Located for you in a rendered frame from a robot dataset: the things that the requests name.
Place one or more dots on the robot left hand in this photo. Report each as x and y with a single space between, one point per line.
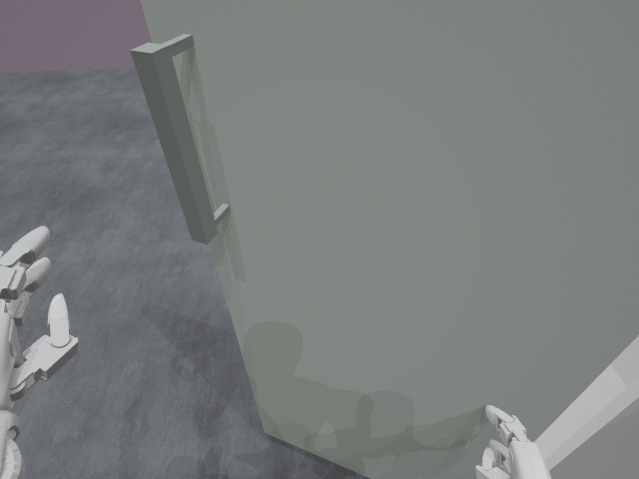
19 279

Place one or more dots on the left robot forearm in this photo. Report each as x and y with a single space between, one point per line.
11 461

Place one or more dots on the robot right hand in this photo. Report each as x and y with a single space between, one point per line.
523 459

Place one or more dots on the fridge door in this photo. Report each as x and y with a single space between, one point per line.
434 208

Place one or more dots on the handle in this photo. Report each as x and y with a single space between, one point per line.
158 77

